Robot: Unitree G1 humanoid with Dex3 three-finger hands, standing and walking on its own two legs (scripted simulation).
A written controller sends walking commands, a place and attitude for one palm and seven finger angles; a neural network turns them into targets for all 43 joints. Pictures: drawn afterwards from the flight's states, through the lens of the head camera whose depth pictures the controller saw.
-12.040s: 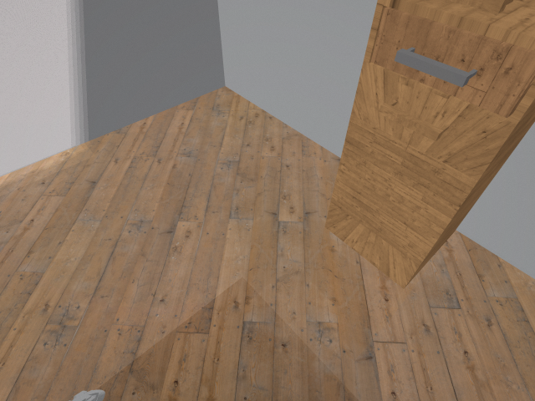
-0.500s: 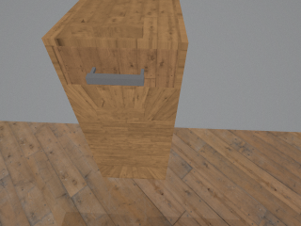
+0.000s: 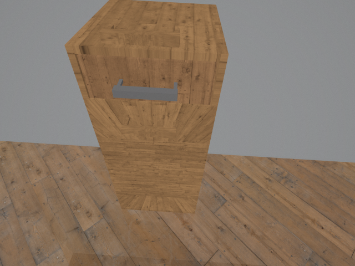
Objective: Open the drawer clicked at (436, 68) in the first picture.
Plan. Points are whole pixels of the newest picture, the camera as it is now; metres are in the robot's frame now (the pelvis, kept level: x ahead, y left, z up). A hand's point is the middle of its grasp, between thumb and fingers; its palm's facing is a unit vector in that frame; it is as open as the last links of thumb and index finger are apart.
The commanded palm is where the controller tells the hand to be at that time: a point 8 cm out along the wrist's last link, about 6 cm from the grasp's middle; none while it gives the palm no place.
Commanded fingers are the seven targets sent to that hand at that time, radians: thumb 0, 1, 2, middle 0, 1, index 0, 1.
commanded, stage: shuffle to correct the standing spot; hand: left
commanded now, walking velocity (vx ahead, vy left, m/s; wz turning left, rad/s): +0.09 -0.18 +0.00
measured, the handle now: (146, 88) +0.55 +0.13 +0.12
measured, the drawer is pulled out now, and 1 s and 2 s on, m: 0.00 0.00 0.00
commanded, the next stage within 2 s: come to a stop and stand still in 0.16 s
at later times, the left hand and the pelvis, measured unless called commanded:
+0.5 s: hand out of the picture +0.02 +0.09 -0.18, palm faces +0.04 -0.99 -0.13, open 7.4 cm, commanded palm none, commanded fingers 0.00 0.90 0.90 -0.20 -0.30 -0.20 -0.30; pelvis +0.03 -0.05 +0.00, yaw -1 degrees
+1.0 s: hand out of the picture +0.04 +0.17 -0.17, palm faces +0.00 -0.97 -0.26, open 7.4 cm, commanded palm none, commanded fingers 0.00 0.90 0.90 -0.20 -0.30 -0.20 -0.30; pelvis +0.01 -0.02 +0.00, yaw -1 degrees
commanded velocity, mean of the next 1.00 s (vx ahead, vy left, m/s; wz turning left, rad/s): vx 0.00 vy -0.01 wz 0.00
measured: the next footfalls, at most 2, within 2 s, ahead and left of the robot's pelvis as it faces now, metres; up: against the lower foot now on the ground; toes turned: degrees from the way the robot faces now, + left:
none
